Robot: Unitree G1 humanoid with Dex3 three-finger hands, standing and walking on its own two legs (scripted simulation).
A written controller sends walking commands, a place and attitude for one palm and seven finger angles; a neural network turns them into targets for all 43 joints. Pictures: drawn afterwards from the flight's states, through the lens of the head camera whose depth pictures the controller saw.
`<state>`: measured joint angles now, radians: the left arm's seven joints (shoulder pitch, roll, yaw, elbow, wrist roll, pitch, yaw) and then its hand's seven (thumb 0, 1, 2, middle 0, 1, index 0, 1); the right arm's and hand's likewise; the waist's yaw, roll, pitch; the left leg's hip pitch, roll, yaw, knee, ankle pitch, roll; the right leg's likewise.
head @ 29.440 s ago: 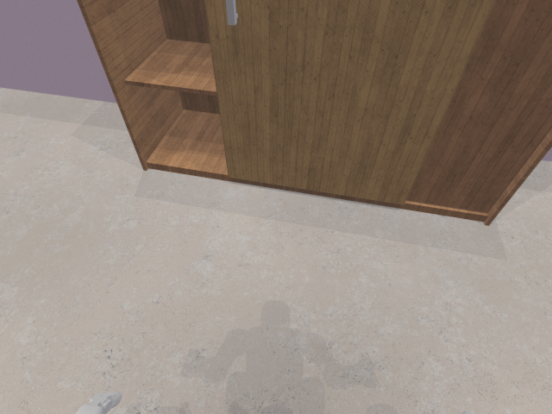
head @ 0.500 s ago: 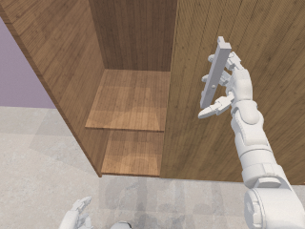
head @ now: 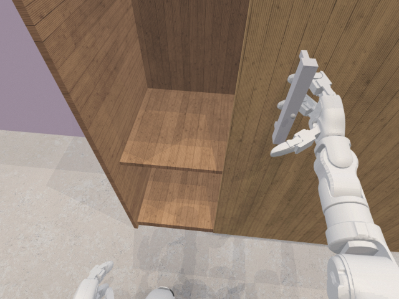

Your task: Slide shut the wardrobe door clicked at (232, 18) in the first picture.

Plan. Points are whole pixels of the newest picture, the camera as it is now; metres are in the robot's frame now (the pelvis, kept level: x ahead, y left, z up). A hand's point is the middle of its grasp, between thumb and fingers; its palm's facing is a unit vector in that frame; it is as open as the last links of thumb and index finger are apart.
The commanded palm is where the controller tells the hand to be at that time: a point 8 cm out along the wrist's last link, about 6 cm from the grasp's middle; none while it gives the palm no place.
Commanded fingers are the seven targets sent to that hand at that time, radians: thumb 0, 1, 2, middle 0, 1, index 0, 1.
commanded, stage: slip the hand off the handle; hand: right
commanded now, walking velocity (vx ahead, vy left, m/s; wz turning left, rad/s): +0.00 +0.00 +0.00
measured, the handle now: (289, 101) +0.48 -0.12 +0.16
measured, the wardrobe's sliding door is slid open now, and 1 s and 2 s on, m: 0.38 0.38 0.38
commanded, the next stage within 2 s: draw the hand back to the body in 0.80 s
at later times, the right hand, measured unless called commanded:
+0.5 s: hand (324, 156) +0.35 -0.16 +0.15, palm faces -0.01 +0.99 -0.12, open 14.7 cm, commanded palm +0.31 -0.22 +0.16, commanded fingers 0.00 0.55 -0.20 0.25 1.15 0.25 1.15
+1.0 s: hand (340, 170) +0.32 -0.18 +0.15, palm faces -0.03 +1.00 -0.08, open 14.7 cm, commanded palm +0.28 -0.23 +0.16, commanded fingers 0.00 0.55 -0.20 0.25 1.15 0.25 1.15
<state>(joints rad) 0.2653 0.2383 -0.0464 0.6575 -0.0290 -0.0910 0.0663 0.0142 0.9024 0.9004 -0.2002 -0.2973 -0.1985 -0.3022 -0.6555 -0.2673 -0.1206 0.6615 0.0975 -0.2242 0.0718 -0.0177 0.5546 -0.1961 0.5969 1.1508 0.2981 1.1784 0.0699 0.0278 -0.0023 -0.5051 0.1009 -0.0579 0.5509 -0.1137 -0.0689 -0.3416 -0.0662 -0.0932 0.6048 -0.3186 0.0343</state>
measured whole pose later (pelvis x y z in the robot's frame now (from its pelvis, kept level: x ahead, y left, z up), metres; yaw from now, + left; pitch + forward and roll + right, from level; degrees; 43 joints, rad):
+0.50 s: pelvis +0.04 +0.01 +0.01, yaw -3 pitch +1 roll +0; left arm 0.23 0.25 -0.03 0.63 -0.03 -0.25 0.03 0.02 0.90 0.90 -0.20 -0.30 -0.20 -0.30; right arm -0.14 -0.24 -0.11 0.15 0.19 -0.18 0.20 -0.02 0.56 -0.20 0.26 1.15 0.25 1.15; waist -0.03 -0.04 -0.04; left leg -0.37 0.09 0.01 0.54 -0.19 -0.06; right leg -0.21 -0.09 -0.03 0.55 -0.35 0.06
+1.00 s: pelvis +0.06 +0.00 +0.01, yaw -3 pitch +0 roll +1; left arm 0.25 0.24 -0.05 0.65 -0.03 -0.30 0.04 0.02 0.90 0.90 -0.20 -0.30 -0.20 -0.30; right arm 0.05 -0.26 -0.14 -0.07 0.25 -0.05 0.25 -0.02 0.55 -0.20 0.26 1.15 0.25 1.15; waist -0.04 -0.05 -0.03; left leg -0.30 0.09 0.02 0.51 -0.20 -0.07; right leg -0.16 -0.09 -0.03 0.53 -0.37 0.06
